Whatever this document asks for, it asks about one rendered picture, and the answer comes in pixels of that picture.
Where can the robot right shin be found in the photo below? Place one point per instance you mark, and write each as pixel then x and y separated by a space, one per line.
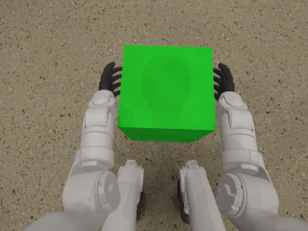
pixel 184 196

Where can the left robot forearm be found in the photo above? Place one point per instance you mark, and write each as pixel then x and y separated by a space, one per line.
pixel 97 135

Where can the robot left hand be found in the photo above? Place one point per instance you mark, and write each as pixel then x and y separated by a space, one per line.
pixel 107 79

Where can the right robot forearm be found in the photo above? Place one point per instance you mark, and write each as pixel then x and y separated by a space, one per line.
pixel 238 139

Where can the robot right hand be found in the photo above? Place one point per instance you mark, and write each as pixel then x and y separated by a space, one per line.
pixel 225 82

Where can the left robot thigh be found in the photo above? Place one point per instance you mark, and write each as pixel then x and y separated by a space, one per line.
pixel 130 184

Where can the robot left upper arm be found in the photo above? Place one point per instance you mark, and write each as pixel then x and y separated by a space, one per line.
pixel 88 199

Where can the robot right upper arm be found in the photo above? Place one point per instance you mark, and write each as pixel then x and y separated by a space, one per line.
pixel 251 204

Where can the carton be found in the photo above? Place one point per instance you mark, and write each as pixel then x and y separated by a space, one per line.
pixel 167 93

